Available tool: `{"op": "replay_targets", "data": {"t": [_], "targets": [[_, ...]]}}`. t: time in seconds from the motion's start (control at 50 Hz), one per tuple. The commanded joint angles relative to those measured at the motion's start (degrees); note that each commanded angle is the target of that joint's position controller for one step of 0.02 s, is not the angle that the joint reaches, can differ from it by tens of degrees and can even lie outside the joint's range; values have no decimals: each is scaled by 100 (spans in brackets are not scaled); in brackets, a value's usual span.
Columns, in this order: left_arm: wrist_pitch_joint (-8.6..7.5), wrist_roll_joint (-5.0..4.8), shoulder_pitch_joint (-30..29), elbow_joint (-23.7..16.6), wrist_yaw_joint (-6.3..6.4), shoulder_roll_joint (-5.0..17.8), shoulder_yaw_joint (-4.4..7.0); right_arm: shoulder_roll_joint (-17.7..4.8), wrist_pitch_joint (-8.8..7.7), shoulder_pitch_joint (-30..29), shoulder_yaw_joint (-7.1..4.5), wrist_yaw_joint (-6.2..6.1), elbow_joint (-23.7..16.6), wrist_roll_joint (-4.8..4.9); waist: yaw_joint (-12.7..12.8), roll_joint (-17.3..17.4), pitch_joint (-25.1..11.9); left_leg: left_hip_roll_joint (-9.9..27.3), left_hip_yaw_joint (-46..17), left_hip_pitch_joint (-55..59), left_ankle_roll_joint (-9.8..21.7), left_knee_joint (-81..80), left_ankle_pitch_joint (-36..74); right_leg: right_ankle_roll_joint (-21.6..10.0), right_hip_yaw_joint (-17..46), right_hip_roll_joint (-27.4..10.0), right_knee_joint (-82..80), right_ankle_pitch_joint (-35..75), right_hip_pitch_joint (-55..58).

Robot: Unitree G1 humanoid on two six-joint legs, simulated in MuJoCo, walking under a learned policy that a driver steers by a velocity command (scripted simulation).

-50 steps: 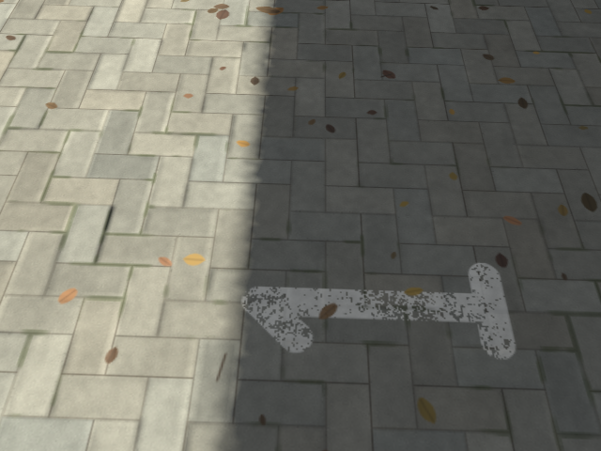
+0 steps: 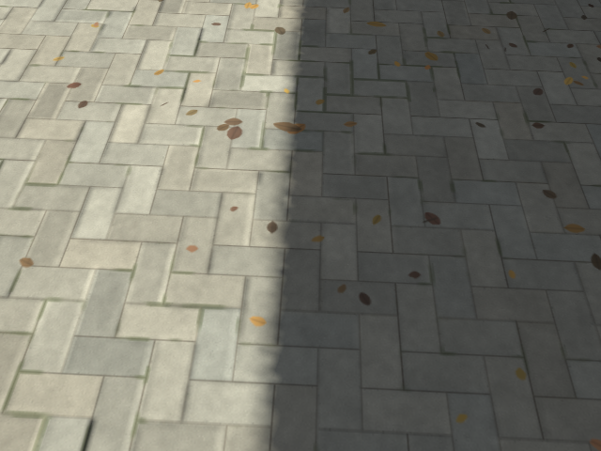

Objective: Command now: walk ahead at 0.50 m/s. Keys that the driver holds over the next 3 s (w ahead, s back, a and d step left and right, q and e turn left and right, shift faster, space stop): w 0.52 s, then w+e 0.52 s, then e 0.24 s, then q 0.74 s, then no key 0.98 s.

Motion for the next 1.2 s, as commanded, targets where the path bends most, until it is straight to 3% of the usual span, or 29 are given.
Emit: {"op": "replay_targets", "data": {"t": [0.02, 0.1, 0.14, 0.16, 0.18, 0.2, 0.22, 0.24, 0.26, 0.28, 0.3, 0.36, 0.42, 0.52, 0.62, 0.68, 0.72, 0.74, 0.76, 0.78, 0.8, 0.82, 0.84, 0.88, 0.94, 1.04, 1.1, 1.16, 1.2], "targets": [[-67, -34, -651, -460, -2, 160, -28, -734, -73, 330, -101, -40, -154, -6, -46, 621, 385, 1517, -699, -146, 589, -403, 2324, -36, -296, 228, -669, 318, 67], [-141, -26, -876, -628, 18, 296, 7, -824, -31, 423, -126, -116, -59, -75, 0, 645, 431, 1806, -683, 602, 583, 22, 3155, -303, -301, 374, -1173, -234, 167], [-199, -20, -296, -476, 71, 403, 77, -929, -13, 236, -157, -144, -71, -95, 306, 710, 125, 1797, -545, 662, 452, 798, 4584, -508, -423, 682, -1407, -693, 1061], [-246, 1, 502, -209, 114, 486, 142, -963, 17, 137, -166, -139, -78, -82, 654, 620, -274, 1652, -409, 550, 363, 1716, 4932, -632, -523, 880, -1736, -593, 1971], [-307, 98, 1514, 109, 172, 723, 245, -881, 26, 97, -134, -126, -143, -45, 1014, 433, -861, 1416, -257, -249, 257, 2963, 4067, -824, -181, 567, -1815, -480, 3421], [-330, 242, 2317, 200, 226, 1321, 397, -453, 24, 393, -27, -67, -365, 154, 1060, -533, -1694, 780, 80, -2007, 23, 5045, 1522, -1327, 2001, -1063, -2019, -1125, 5122], [-229, 82, 2176, 216, 154, 1440, 442, -557, 19, 673, -104, -36, -324, 175, 845, -1075, -2101, 16, -439, -3173, -6, 6418, -1763, -1808, 4120, -1799, -2861, -1132, 5522], [-187, -58, 1466, 106, 127, 1188, 381, -801, 56, 165, -176, -49, -408, 59, 591, -337, -1239, 476, -851, -3633, 66, 6648, -1304, -1618, 3343, -1537, -2927, -1509, 4781], [-219, -84, 1024, 33, 108, 773, 266, -709, 26, -293, -151, -20, -526, 12, 515, 15, -543, 690, -829, -3681, 62, 6385, -846, -1461, 2591, -1312, -3131, -1339, 3918], [-257, -62, 820, 52, 107, 524, 190, -578, 35, -420, -142, -3, -536, -1, 324, 125, -183, 893, -803, -3469, 56, 5968, -557, -1216, 2030, -1012, -3353, -1019, 3309], [-298, -80, 828, 141, 135, 365, 135, -530, 104, -405, -147, 21, -544, -102, 167, 0, -38, 1014, -802, -3211, -1, 5648, -434, -1054, 1630, -782, -3468, -646, 2909], [-418, -89, 1238, 352, 173, 413, 114, -385, 281, -336, -137, 112, -519, -166, 9, -49, -50, 1056, -640, -3027, -151, 5321, -207, -1017, 1058, -546, -3625, 193, 2707], [-440, -102, 1543, 439, 177, 563, 127, -457, 357, -1062, -141, 144, -775, -156, 89, -32, 174, 1190, -500, -3647, -304, 4783, 352, -1029, 795, -457, -3846, 318, 2863], [-423, -105, 2026, 547, 181, 527, 73, -409, 334, -2173, -69, 165, -1151, -76, 357, -73, 329, 1095, -248, -3853, -418, 3346, 1138, -911, 440, -295, -3853, 1036, 3284], [-372, -56, 2487, 699, 244, 605, 69, -476, 265, -2931, -35, 138, -1473, -63, 582, -125, 392, 865, -197, -3880, -349, 2486, 1082, -1034, 710, -466, -3433, 1762, 4092], [-339, -7, 2273, 656, 287, 759, 118, -624, 160, -2767, -70, 110, -1546, -34, 370, -190, 300, 701, -247, -3329, -197, 2083, 534, -965, 851, -570, -2941, 2514, 4287], [-329, -31, 1985, 591, 260, 849, 151, -821, 63, -1573, -176, 22, -1204, -53, -173, -103, -290, 388, -109, -1656, -19, 1535, 465, -765, 694, -299, -1669, 3359, 3974], [-342, -96, 1905, 496, 235, 735, 122, -1113, -12, -605, -283, -55, -963, -172, -531, 151, -928, 888, -569, -128, 171, 1472, 564, -657, 527, 2, -418, 2423, 3103], [-338, -307, 2183, 230, 212, 225, 13, -1735, -33, 62, -430, -118, -998, -341, -535, 1109, -1847, 2587, -2657, 1519, 546, 1230, -192, -426, 100, 713, 1553, -214, 1433], [-289, -283, 2477, 222, 240, 385, 94, -1780, 80, -215, -455, -57, -1036, -220, -268, 1652, -2164, 3190, -4317, 1636, 895, 542, -266, -450, 302, 1112, 2616, -2717, 481], [-211, -168, 2160, 244, 257, 634, 175, -1303, 135, -815, -347, -35, -1164, -132, -30, 885, -1303, 2974, -3591, 832, 762, 462, -801, -498, 525, 658, 2936, -2316, 204], [-196, -119, 1790, 197, 207, 513, 161, -875, 112, -1197, -235, -21, -1212, -82, 15, 459, -570, 2687, -2750, -32, 621, 228, -763, -470, 512, 442, 2744, -1887, 194], [-164, -99, 1675, 167, 165, 351, 153, -712, 83, -1361, -186, -27, -1194, -91, 148, 496, -223, 2412, -2119, -577, 418, 5, -497, -447, 487, 278, 2466, -1636, 350], [-8, 26, 1693, 136, 71, 266, 175, -591, 6, -1252, -146, -81, -1055, -63, 340, 734, -29, 2124, -1312, -1058, 245, -166, 160, -355, 425, 142, 2253, -1436, 580], [119, 28, 1309, -73, -18, 207, 179, -702, -132, -919, -179, -80, -928, -6, 389, 674, -2, 2093, -697, -970, 288, -298, 913, -277, 332, 74, 2153, -957, 199], [142, 18, 239, -510, -134, 226, 126, -739, -154, -598, -171, -77, -814, -41, 265, 626, 249, 1907, 152, -738, 288, -342, 1559, -160, 101, 68, 919, 32, -279], [106, 36, -269, -711, -175, 104, 30, -892, -132, -548, -185, -131, -798, -5, 199, 635, 362, 1857, 737, -722, 203, 19, 3164, -194, -406, 283, -303, 378, 337], [87, 94, -247, -782, -172, 223, 48, -1070, -37, -378, -231, -202, -738, 15, 193, 809, 134, 1956, 934, -168, 96, 693, 4387, -362, -652, 559, -764, 41, 764], [58, 124, 270, -682, -125, 409, 125, -1217, 72, -463, -291, -260, -775, 27, 390, 961, -182, 1985, 965, 85, 34, 1617, 5237, -557, -726, 874, -957, -520, 1285]]}}
Next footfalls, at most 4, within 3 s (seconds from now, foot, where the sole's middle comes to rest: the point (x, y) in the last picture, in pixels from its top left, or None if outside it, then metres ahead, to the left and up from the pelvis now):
0.18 right None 0.28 -0.11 -0.78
0.74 left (268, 406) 0.59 0.07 -0.78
1.26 right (365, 328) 0.79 -0.18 -0.78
1.86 left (280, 345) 0.74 0.04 -0.78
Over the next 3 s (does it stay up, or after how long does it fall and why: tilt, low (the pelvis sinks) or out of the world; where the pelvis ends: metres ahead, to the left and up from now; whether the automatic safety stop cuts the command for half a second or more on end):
stays up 0.71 -0.08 0.00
